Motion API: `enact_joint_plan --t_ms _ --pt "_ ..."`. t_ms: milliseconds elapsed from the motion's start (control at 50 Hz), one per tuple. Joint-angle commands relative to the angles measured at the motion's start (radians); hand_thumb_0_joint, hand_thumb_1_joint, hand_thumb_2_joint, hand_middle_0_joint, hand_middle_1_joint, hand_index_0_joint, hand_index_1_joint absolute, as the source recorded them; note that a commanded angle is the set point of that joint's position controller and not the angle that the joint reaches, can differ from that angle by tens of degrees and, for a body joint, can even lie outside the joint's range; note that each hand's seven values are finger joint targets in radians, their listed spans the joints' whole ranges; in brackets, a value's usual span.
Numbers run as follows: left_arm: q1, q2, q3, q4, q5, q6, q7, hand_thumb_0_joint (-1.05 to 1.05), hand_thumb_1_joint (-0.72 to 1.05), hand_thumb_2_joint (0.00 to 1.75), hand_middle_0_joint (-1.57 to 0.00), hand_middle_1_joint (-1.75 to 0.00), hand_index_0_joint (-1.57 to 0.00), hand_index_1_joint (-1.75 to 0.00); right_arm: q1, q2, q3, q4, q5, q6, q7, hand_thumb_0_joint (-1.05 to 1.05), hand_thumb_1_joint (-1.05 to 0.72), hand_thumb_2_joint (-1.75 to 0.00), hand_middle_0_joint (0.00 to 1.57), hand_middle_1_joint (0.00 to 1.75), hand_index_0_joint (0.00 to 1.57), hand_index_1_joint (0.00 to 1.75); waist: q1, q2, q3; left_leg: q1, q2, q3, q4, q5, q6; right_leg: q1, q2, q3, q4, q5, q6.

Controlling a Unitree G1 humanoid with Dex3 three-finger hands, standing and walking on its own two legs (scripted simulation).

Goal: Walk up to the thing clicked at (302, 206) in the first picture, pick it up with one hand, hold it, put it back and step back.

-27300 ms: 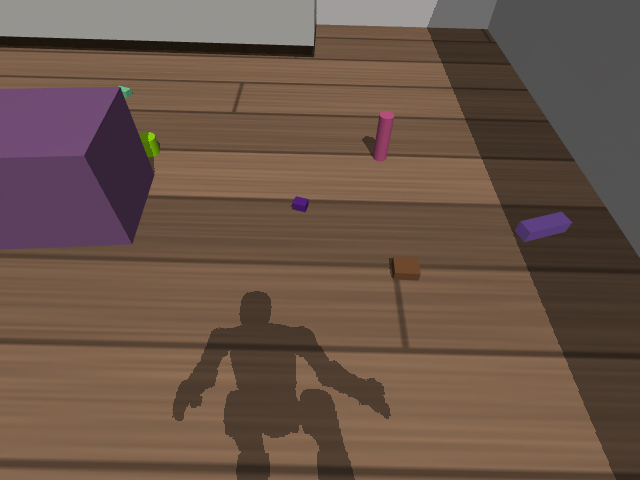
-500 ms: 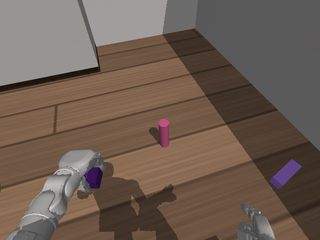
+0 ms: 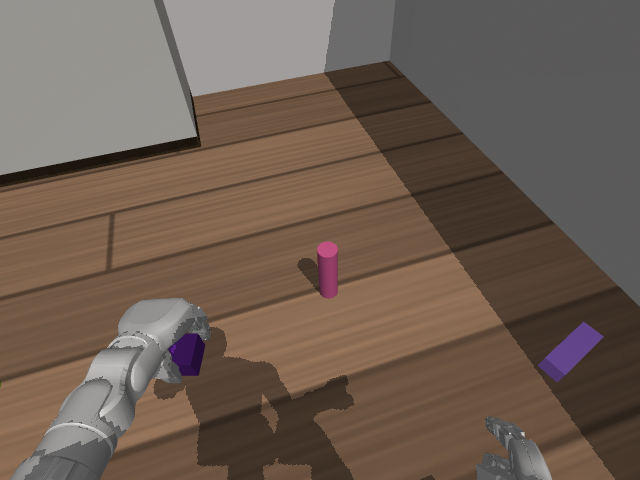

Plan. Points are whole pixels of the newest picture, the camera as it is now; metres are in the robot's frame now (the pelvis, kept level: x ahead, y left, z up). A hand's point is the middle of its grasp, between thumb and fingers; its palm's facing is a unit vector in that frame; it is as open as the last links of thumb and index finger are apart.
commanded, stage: crouch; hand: left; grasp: from above
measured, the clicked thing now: (177, 354) +0.31 +0.22 -0.06
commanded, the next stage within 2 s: none
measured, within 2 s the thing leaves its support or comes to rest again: neither
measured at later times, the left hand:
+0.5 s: hand (183, 384) +0.29 +0.23 -0.15, palm faces -0.43 +0.05 -0.90, open 7.5 cm
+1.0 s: hand (216, 407) +0.34 +0.24 -0.39, palm faces -0.47 +0.04 -0.88, open 7.5 cm
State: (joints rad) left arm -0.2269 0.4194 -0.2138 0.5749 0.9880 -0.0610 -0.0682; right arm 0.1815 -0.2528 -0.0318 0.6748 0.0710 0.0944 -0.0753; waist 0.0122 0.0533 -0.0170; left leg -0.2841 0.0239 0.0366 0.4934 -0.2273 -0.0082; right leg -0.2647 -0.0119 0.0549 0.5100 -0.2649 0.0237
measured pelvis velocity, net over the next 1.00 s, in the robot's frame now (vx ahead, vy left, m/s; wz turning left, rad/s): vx -0.07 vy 0.01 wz -0.01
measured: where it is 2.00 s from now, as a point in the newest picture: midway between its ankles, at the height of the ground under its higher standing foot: outside the picture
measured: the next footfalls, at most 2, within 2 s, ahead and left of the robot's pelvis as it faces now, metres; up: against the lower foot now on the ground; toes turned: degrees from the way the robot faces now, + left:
none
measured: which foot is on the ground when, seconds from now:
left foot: down 0.00-1.00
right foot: down 0.00-1.00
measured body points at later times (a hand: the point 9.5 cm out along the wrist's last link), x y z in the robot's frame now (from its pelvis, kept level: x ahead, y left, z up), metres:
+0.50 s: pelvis -0.03 +0.00 -0.06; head +0.04 +0.00 +0.38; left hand +0.31 +0.23 -0.10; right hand +0.11 -0.28 -0.18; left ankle +0.02 +0.13 -0.74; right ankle +0.00 -0.14 -0.74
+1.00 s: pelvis -0.07 +0.01 -0.26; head +0.11 +0.03 +0.15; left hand +0.36 +0.24 -0.34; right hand -0.02 -0.26 -0.39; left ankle +0.02 +0.13 -0.74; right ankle +0.00 -0.13 -0.74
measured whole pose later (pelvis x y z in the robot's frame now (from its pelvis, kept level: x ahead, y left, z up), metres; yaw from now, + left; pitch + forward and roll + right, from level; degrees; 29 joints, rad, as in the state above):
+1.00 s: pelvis -0.07 +0.01 -0.26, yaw -1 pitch +34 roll -4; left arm -0.71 0.49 -0.05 1.20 1.20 -0.15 0.32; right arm 0.22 -0.23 -0.06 0.75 -0.05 0.00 0.00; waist -0.13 0.06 -0.20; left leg -1.81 0.03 -0.05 1.80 -0.59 0.01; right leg -1.73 0.02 0.01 1.77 -0.64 0.04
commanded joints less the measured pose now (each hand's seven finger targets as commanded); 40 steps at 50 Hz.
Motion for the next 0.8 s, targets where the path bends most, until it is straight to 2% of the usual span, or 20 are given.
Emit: enact_joint_plan --t_ms 0,20,40,60,80,100,120,180,240,300,340,380,420,480,540,600,700,740,760,780 --pt "-0.315 0.218 0.115 -0.175 0.004 0.000 0.035 0.00 0.86 0.34 -1.26 -0.19 -1.26 -0.20 -0.094 -0.128 -0.037 -0.148 0.002 -0.039 -0.008 0.00 -0.90 -0.90 0.20 0.30 0.20 0.30 -0.002 -0.039 -0.237 0.159 -0.030 0.005 -0.052 0.206 0.021 0.016 0.044 -0.041 -0.080 0.193 -0.031" --pt "-0.306 0.216 0.117 -0.174 0.001 -0.001 0.035 0.00 0.88 0.32 -1.25 -0.20 -1.27 -0.20 -0.099 -0.124 -0.036 -0.148 0.003 -0.038 -0.010 0.00 -0.90 -0.90 0.20 0.30 0.20 0.30 0.008 -0.044 -0.234 0.156 -0.031 0.005 -0.053 0.211 0.021 0.022 0.044 -0.043 -0.079 0.198 -0.031" --pt "-0.332 0.223 0.120 -0.183 0.002 -0.003 0.038 0.00 0.93 0.32 -1.23 -0.26 -1.28 -0.21 -0.094 -0.125 -0.035 -0.147 0.000 -0.038 -0.010 0.00 -0.90 -0.91 0.20 0.30 0.20 0.30 -0.002 -0.041 -0.241 0.154 -0.034 0.006 -0.047 0.207 0.024 0.018 0.042 -0.039 -0.082 0.199 -0.028" --pt "-0.323 0.227 0.129 -0.179 -0.003 -0.005 0.039 0.00 0.88 0.26 -1.15 -0.24 -1.20 -0.18 -0.097 -0.123 -0.036 -0.150 0.003 -0.037 -0.010 0.00 -0.87 -0.89 0.20 0.30 0.20 0.30 0.008 -0.045 -0.237 0.151 -0.034 0.006 -0.049 0.203 0.024 0.024 0.042 -0.040 -0.084 0.194 -0.028" --pt "-0.281 0.204 0.118 -0.138 -0.006 -0.004 0.040 0.00 0.84 0.23 -1.19 -0.23 -1.23 -0.20 -0.098 -0.124 -0.032 -0.153 0.003 -0.037 -0.010 0.00 -0.90 -0.90 0.20 0.30 0.20 0.30 0.001 -0.064 -0.211 0.135 -0.036 0.006 -0.049 0.190 0.025 0.014 0.041 -0.038 -0.087 0.179 -0.028" --pt "-0.304 0.196 0.109 -0.160 -0.004 -0.011 0.040 0.00 0.85 0.27 -1.22 -0.22 -1.24 -0.20 -0.094 -0.123 -0.034 -0.152 0.002 -0.036 -0.009 0.00 -0.90 -0.90 0.20 0.30 0.20 0.30 -0.005 -0.054 -0.221 0.140 -0.037 0.011 -0.047 0.176 0.027 0.004 0.039 -0.034 -0.087 0.171 -0.027" --pt "-0.297 0.205 0.121 -0.117 -0.003 -0.014 0.045 0.00 0.86 0.30 -1.24 -0.22 -1.25 -0.21 -0.094 -0.123 -0.033 -0.150 0.002 -0.034 -0.010 0.00 -0.90 -0.90 0.20 0.30 0.20 0.30 -0.007 -0.071 -0.202 0.129 -0.037 0.008 -0.047 0.167 0.028 -0.003 0.040 -0.037 -0.089 0.161 -0.026" --pt "-0.305 0.180 0.097 -0.058 0.018 -0.040 0.066 0.00 0.88 0.31 -1.25 -0.23 -1.26 -0.22 -0.086 -0.122 -0.030 -0.141 -0.004 -0.031 -0.009 0.00 -0.90 -0.90 0.20 0.30 0.20 0.30 -0.027 -0.097 -0.178 0.094 -0.039 0.009 -0.026 0.138 0.030 -0.050 0.036 -0.033 -0.072 0.140 -0.025" --pt "-0.319 0.182 0.116 0.020 0.040 -0.082 0.120 0.00 0.88 0.28 -1.24 -0.24 -1.27 -0.22 -0.075 -0.124 -0.031 -0.130 -0.017 -0.023 -0.003 0.00 -0.90 -0.90 0.20 0.30 0.20 0.30 -0.037 -0.100 -0.158 -0.005 -0.041 0.002 0.048 0.085 0.026 -0.136 0.035 -0.039 -0.007 0.086 -0.028" --pt "-0.402 0.212 0.141 0.044 0.076 -0.121 0.195 0.00 0.90 0.28 -1.23 -0.27 -1.27 -0.24 -0.054 -0.134 -0.042 -0.115 -0.032 -0.018 0.009 0.00 -0.90 -0.90 0.20 0.30 0.20 0.30 -0.046 -0.055 -0.230 -0.093 -0.041 0.002 0.168 0.051 0.014 -0.255 0.039 -0.040 0.103 0.050 -0.034" --pt "-0.397 0.163 0.112 0.134 0.118 -0.125 0.245 0.00 0.91 0.30 -1.24 -0.29 -1.27 -0.26 -0.027 -0.133 -0.052 -0.109 -0.045 -0.020 0.018 0.00 -0.90 -0.90 0.20 0.30 0.20 0.30 -0.061 -0.043 -0.287 -0.177 -0.042 0.004 0.283 0.050 0.009 -0.355 0.041 -0.042 0.211 0.054 -0.037" --pt "-0.457 0.182 0.119 0.182 0.156 -0.122 0.305 0.00 0.92 0.33 -1.27 -0.28 -1.29 -0.26 0.004 -0.143 -0.064 -0.107 -0.056 -0.018 0.026 0.00 -0.90 -0.91 0.20 0.30 0.20 0.30 -0.072 -0.045 -0.369 -0.256 -0.036 -0.002 0.386 0.056 0.010 -0.433 0.045 -0.048 0.303 0.059 -0.036" --pt "-0.517 0.183 0.116 0.230 0.184 -0.116 0.357 0.00 0.93 0.35 -1.28 -0.27 -1.30 -0.26 0.016 -0.146 -0.068 -0.107 -0.063 -0.014 0.036 0.00 -0.90 -0.90 0.20 0.30 0.20 0.30 -0.078 -0.043 -0.399 -0.379 -0.037 -0.002 0.480 0.032 0.015 -0.510 0.043 -0.045 0.374 0.046 -0.033" --pt "-0.590 0.176 0.112 0.287 0.194 -0.103 0.405 0.00 0.94 0.34 -1.26 -0.30 -1.30 -0.27 0.042 -0.161 -0.086 -0.093 -0.069 -0.022 0.042 0.00 -0.90 -0.90 0.20 0.30 0.20 0.30 -0.094 -0.010 -0.449 -0.484 -0.034 -0.014 0.564 -0.056 0.012 -0.656 0.047 -0.061 0.481 -0.035 -0.043" --pt "-0.628 0.213 0.136 0.334 0.211 -0.085 0.431 0.00 0.91 0.36 -1.25 -0.30 -1.28 -0.27 0.069 -0.173 -0.095 -0.068 -0.079 -0.037 0.043 0.00 -0.90 -0.90 0.20 0.30 0.20 0.30 -0.091 0.021 -0.544 -0.556 -0.028 -0.036 0.655 -0.077 0.017 -0.770 0.049 -0.077 0.590 -0.062 -0.049" --pt "-0.692 0.240 0.161 0.342 0.208 -0.070 0.453 0.00 0.89 0.42 -1.27 -0.27 -1.27 -0.27 0.083 -0.173 -0.100 -0.050 -0.089 -0.054 0.038 0.00 -0.90 -0.90 0.20 0.30 0.20 0.30 -0.097 0.053 -0.627 -0.635 -0.025 -0.050 0.737 -0.107 0.019 -0.863 0.047 -0.085 0.683 -0.087 -0.052" --pt "-0.728 0.258 0.184 0.375 0.204 -0.051 0.460 0.00 0.87 0.44 -1.24 -0.28 -1.25 -0.28 0.104 -0.175 -0.108 -0.032 -0.106 -0.082 0.031 0.00 -0.90 -0.90 0.20 0.30 0.20 0.30 -0.111 0.065 -0.696 -0.785 -0.022 -0.068 0.846 -0.221 0.016 -0.998 0.046 -0.094 0.814 -0.184 -0.058" --pt "-0.755 0.261 0.180 0.397 0.207 -0.047 0.455 0.00 0.87 0.42 -1.24 -0.27 -1.24 -0.26 0.109 -0.174 -0.107 -0.019 -0.109 -0.090 0.029 0.00 -0.90 -0.90 0.20 0.30 0.20 0.30 -0.121 0.065 -0.702 -0.839 -0.021 -0.071 0.886 -0.250 0.017 -1.052 0.050 -0.098 0.856 -0.209 -0.061" --pt "-0.720 0.247 0.182 0.466 0.206 -0.041 0.451 0.00 0.86 0.41 -1.24 -0.26 -1.25 -0.26 0.117 -0.178 -0.106 -0.013 -0.112 -0.094 0.032 0.00 -0.90 -0.90 0.20 0.30 0.20 0.30 -0.128 0.030 -0.677 -0.878 -0.020 -0.078 0.912 -0.255 0.021 -1.091 0.050 -0.103 0.879 -0.217 -0.061" --pt "-0.748 0.261 0.190 0.419 0.199 -0.046 0.448 0.00 0.88 0.40 -1.23 -0.27 -1.25 -0.26 0.114 -0.175 -0.108 -0.015 -0.113 -0.099 0.034 0.00 -0.90 -0.90 0.20 0.30 0.20 0.30 -0.118 0.057 -0.709 -0.894 -0.023 -0.082 0.926 -0.264 0.018 -1.106 0.050 -0.105 0.904 -0.228 -0.063"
